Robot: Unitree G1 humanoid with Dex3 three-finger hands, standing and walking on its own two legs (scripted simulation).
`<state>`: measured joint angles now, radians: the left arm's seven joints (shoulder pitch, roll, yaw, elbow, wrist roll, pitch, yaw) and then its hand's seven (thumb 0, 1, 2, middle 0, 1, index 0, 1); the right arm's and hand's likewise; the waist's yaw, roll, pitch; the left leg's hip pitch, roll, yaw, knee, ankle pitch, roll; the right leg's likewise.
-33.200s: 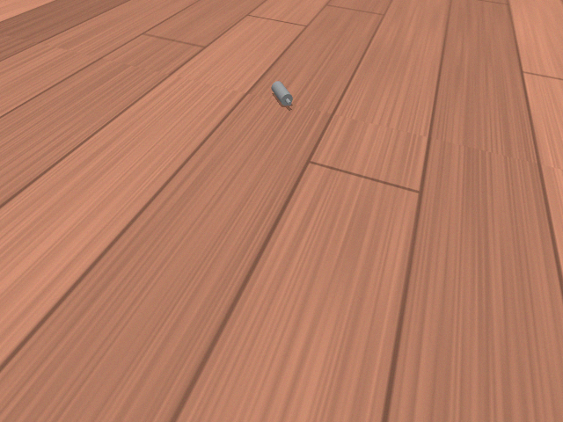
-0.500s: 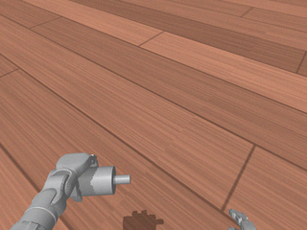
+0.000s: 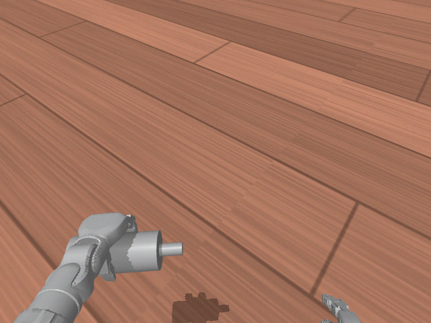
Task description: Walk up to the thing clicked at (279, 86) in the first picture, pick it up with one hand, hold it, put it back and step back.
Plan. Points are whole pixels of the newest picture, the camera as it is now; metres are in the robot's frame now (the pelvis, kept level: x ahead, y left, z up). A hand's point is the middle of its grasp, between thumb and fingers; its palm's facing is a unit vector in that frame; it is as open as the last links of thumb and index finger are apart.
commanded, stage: crouch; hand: left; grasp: from above
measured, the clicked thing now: (129, 252) +0.29 +0.19 -0.08
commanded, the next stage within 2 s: lower in 1.92 s
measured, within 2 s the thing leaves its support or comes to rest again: neither
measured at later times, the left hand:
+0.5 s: hand (121, 267) +0.29 +0.23 -0.18, palm faces -0.49 +0.01 -0.87, open 11.0 cm
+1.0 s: hand (139, 277) +0.35 +0.25 -0.42, palm faces -0.50 -0.01 -0.87, open 11.1 cm
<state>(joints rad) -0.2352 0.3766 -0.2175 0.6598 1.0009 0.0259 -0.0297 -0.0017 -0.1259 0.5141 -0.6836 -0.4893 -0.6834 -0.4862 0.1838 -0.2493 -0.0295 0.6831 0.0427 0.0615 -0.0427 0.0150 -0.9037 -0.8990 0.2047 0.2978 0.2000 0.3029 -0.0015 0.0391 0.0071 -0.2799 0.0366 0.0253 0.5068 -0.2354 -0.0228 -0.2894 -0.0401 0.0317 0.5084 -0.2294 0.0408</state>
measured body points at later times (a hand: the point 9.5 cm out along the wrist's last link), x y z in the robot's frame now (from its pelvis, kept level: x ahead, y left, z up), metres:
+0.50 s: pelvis -0.01 +0.00 -0.05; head +0.08 +0.01 +0.39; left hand +0.31 +0.23 -0.13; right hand +0.09 -0.28 -0.17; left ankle +0.02 +0.13 -0.74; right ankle +0.02 -0.15 -0.74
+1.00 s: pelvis -0.05 +0.01 -0.26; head +0.15 +0.03 +0.14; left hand +0.37 +0.25 -0.37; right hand +0.00 -0.26 -0.39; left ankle +0.02 +0.14 -0.74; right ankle +0.02 -0.15 -0.74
